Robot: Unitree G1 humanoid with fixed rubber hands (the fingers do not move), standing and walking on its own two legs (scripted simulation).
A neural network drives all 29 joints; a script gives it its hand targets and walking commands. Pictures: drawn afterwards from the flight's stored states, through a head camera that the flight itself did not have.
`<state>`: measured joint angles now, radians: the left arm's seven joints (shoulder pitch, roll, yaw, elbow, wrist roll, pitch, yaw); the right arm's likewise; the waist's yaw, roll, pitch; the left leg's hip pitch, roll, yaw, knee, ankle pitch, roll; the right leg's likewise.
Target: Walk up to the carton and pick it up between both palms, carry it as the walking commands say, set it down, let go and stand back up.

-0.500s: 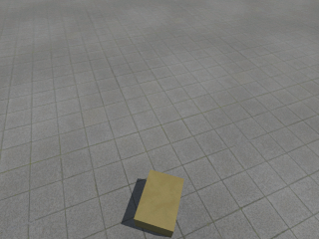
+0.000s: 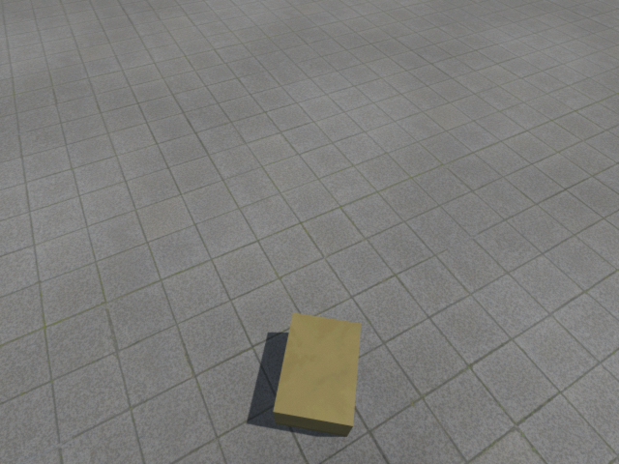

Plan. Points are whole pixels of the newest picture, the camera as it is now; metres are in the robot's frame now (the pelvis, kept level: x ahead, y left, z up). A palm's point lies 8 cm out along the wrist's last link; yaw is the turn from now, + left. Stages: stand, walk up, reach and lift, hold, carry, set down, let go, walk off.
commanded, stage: walk up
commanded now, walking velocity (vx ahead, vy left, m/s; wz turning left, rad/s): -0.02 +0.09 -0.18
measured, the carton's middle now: (319, 372) +0.45 -0.01 -0.68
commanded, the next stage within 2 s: stand in 1.16 s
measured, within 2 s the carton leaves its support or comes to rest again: neither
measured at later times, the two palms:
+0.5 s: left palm out of the picture +0.03 +0.24 -0.11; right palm out of the picture -0.03 -0.22 -0.13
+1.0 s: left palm out of the picture -0.03 +0.24 -0.12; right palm out of the picture -0.05 -0.18 -0.13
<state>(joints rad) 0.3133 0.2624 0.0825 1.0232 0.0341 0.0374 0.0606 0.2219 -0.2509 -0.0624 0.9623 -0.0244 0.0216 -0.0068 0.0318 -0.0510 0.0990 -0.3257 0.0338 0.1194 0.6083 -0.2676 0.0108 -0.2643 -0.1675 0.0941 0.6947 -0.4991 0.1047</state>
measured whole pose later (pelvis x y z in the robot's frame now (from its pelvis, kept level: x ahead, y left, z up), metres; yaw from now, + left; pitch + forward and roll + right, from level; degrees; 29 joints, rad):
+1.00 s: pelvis -0.02 +0.02 +0.02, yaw -3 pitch -1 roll +0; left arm 0.31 0.14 0.02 1.10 0.00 -0.01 0.03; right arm 0.31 -0.12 0.01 1.12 -0.01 -0.02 -0.03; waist -0.01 0.01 0.03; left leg -0.16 0.02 0.10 0.37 -0.20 0.01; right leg -0.12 -0.01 -0.09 0.35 -0.22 -0.01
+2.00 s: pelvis -0.02 +0.03 +0.00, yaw -3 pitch +13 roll +0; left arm -0.10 0.20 -0.06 0.71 -0.16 0.61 0.05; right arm -0.11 -0.24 0.06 0.73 0.13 0.59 0.00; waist -0.02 -0.01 -0.10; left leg -0.56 0.03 0.10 0.63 -0.30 0.03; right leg -0.54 -0.02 -0.06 0.65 -0.33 -0.02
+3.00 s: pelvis -0.12 +0.06 -0.08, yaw -6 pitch +27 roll -1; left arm -0.91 0.22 0.17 0.86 -0.03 0.39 0.07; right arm -0.86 -0.24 -0.21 0.83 0.05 0.37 -0.06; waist 0.00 0.02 0.12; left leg -1.22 0.01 0.04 1.07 -0.32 0.04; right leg -1.20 -0.01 -0.02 1.06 -0.32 0.01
